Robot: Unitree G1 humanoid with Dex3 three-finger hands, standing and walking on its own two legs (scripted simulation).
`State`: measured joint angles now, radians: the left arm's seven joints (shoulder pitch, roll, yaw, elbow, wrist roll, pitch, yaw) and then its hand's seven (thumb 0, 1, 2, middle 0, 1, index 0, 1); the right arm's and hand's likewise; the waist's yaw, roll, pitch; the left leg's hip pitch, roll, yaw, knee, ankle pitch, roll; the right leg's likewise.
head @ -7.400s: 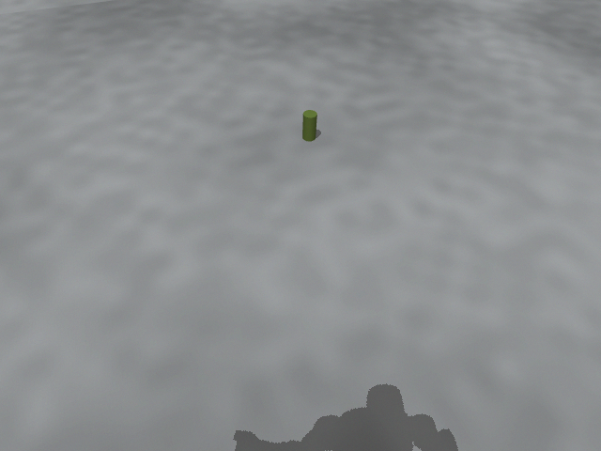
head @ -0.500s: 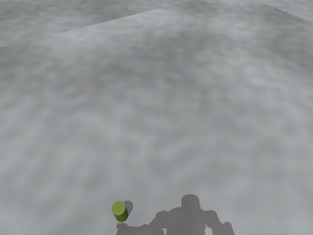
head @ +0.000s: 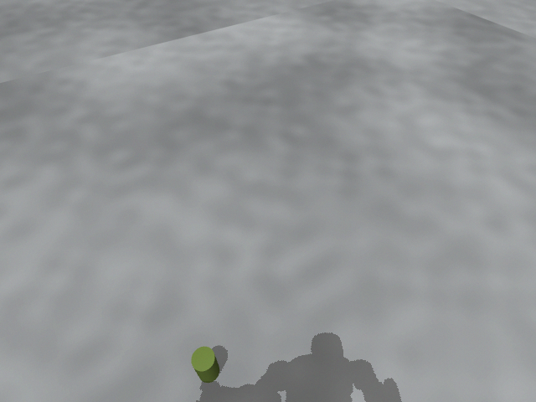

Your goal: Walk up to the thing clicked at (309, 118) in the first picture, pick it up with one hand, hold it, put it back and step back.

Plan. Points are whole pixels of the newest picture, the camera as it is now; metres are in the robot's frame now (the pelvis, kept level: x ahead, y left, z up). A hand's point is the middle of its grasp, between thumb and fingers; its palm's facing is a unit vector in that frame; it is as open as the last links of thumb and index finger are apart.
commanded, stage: stand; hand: left
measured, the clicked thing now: (206, 365) +0.36 +0.20 -0.71
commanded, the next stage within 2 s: go down in 0.66 s
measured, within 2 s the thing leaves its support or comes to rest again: neither
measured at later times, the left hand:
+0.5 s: hand out of the picture +0.08 +0.25 -0.16, palm faces -0.04 -0.94 -0.34, open 7.4 cm
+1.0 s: hand out of the picture +0.15 +0.26 -0.16, palm faces +0.03 -0.94 -0.33, open 11.1 cm
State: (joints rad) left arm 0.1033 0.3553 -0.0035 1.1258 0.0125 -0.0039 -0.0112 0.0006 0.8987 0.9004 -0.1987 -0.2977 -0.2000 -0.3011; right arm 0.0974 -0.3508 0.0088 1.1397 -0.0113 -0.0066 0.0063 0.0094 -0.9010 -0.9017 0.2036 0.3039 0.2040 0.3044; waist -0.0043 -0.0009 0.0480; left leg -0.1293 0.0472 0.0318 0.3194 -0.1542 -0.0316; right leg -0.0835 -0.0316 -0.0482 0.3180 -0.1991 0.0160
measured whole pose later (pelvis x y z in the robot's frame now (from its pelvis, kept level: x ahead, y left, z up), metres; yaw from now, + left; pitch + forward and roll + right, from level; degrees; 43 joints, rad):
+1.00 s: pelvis -0.01 +0.00 -0.02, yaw +0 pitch +5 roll +0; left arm -0.06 0.35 0.17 1.06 0.07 0.00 -0.03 0.00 0.48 0.50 -0.07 -0.13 -0.08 -0.13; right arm 0.22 -0.26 -0.02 0.80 0.03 -0.04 -0.03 0.01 -0.93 -0.91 0.20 0.30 0.20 0.30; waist -0.02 -0.02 0.03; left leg -0.40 0.05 0.02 0.55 -0.24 -0.03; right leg -0.36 -0.03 -0.04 0.56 -0.28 0.01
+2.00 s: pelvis -0.02 +0.02 -0.12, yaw +0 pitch +19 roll -3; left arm 0.27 0.38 0.30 0.41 -0.02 0.16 -0.13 -0.01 -0.57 0.05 -0.09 -0.07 -0.09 -0.08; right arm 0.23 -0.23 0.00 0.54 0.00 -0.20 -0.09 0.01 -0.84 -0.88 0.21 0.30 0.21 0.30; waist -0.04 0.00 -0.13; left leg -1.06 0.06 -0.03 1.25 -0.53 -0.01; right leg -0.97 -0.04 -0.06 1.20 -0.56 0.03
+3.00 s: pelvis -0.09 +0.01 -0.35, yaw -5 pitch +33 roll -6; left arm -0.38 0.73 0.73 0.94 -0.21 -0.36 -0.68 -0.02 -0.55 0.08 -0.02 -0.07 -0.03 -0.06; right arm 0.09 -0.33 0.06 0.68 -0.03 -0.19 -0.06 0.01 -0.89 -0.90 0.21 0.30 0.21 0.30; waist -0.04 -0.03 -0.14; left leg -1.99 0.08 -0.12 2.07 -0.66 -0.02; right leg -1.89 -0.01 -0.06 2.03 -0.71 0.02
